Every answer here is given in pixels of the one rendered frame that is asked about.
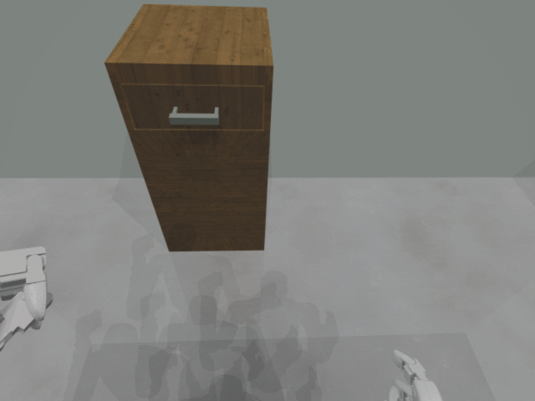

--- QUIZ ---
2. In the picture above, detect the cabinet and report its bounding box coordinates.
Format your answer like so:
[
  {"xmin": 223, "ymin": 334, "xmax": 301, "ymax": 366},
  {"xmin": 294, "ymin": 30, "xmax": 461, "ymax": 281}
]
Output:
[{"xmin": 104, "ymin": 4, "xmax": 273, "ymax": 251}]

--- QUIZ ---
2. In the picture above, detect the robot left hand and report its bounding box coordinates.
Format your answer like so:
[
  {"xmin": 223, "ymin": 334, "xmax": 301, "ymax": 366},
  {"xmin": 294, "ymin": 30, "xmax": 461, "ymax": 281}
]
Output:
[{"xmin": 0, "ymin": 246, "xmax": 54, "ymax": 352}]

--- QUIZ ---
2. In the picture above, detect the drawer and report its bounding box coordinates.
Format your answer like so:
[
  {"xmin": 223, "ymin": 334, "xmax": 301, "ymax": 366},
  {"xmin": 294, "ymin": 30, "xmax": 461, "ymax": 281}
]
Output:
[{"xmin": 122, "ymin": 83, "xmax": 263, "ymax": 129}]

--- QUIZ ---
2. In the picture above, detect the robot right hand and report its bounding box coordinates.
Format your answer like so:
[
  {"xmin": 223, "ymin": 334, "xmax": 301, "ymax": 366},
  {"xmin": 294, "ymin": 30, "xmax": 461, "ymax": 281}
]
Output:
[{"xmin": 385, "ymin": 350, "xmax": 443, "ymax": 401}]

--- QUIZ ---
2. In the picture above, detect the handle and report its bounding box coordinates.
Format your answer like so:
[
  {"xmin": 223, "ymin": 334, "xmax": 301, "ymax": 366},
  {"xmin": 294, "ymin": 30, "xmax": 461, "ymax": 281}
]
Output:
[{"xmin": 169, "ymin": 107, "xmax": 219, "ymax": 125}]

